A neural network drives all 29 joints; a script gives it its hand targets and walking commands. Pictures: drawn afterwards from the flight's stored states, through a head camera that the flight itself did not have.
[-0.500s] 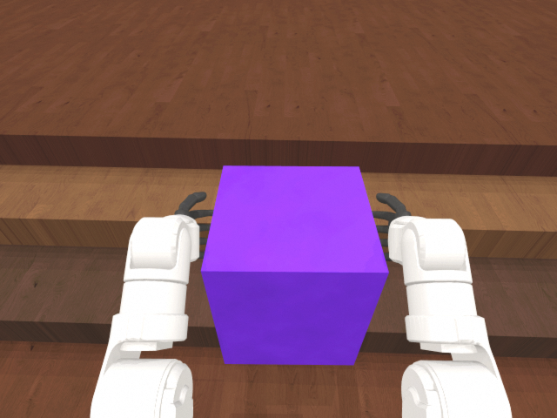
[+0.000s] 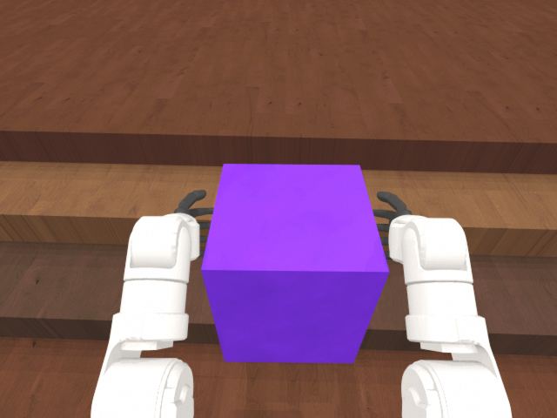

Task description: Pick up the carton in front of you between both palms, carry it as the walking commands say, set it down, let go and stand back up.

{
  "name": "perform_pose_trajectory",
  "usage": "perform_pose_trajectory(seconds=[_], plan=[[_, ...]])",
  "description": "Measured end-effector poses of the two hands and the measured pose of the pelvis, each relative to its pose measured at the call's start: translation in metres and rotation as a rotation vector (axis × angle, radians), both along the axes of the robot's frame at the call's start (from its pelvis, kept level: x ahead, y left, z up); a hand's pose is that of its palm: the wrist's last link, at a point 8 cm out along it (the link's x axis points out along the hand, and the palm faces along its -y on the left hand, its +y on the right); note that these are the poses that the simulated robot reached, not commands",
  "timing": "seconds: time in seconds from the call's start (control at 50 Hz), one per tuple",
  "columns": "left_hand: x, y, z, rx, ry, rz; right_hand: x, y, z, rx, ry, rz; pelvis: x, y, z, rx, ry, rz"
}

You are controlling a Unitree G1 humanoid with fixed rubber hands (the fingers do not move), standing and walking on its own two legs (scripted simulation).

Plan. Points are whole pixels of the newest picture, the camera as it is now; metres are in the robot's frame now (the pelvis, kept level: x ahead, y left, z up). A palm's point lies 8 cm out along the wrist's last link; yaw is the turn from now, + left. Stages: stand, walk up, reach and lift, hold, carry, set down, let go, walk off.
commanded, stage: carry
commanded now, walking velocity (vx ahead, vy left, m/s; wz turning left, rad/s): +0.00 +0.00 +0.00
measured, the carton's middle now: (290, 266) +0.35 +0.00 +0.04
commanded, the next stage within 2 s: none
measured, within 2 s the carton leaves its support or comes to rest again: neither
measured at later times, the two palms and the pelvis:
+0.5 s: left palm (182, 233) +0.35 +0.15 +0.13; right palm (397, 234) +0.35 -0.15 +0.13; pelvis +0.00 +0.00 +0.00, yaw +0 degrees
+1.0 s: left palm (202, 167) +0.43 +0.13 +0.18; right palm (406, 167) +0.43 -0.17 +0.18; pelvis +0.08 -0.02 +0.00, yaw +0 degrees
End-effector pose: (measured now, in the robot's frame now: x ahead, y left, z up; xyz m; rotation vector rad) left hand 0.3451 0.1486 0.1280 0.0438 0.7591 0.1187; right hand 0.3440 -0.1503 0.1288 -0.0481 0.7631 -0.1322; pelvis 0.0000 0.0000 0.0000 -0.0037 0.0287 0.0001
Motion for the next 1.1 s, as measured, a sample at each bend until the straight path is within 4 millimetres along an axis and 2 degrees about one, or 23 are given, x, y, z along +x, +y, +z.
perform_pose_trajectory(seconds=[0.62, 0.74, 0.82, 0.92, 1.0, 1.1], plan=[[0.002, 0.003, -0.001, 0.000, -0.001, 0.006, 0.003, 0.003, -0.001, 0.000, -0.001, 0.002, 0.002, 0.002, 0.000, -0.001, 0.001, 0.003], [0.010, 0.003, 0.011, 0.006, -0.035, 0.001, 0.010, 0.002, 0.010, 0.003, -0.035, 0.004, 0.010, 0.002, -0.001, 0.002, 0.009, -0.004], [0.030, -0.003, 0.032, 0.008, -0.081, -0.007, 0.027, -0.004, 0.028, 0.001, -0.081, -0.003, 0.024, -0.002, -0.003, 0.009, 0.023, -0.006], [0.064, -0.017, 0.052, 0.016, -0.095, -0.008, 0.060, -0.017, 0.045, 0.012, -0.095, -0.006, 0.054, -0.011, -0.004, 0.002, 0.031, -0.005], [0.086, -0.018, 0.050, 0.014, -0.055, 0.005, 0.090, -0.019, 0.049, 0.013, -0.054, 0.004, 0.078, -0.016, 0.000, -0.003, 0.037, -0.007], [0.117, -0.001, 0.047, 0.024, -0.030, 0.031, 0.137, -0.001, 0.054, 0.030, -0.031, 0.021, 0.108, -0.006, 0.004, -0.007, 0.055, -0.011]])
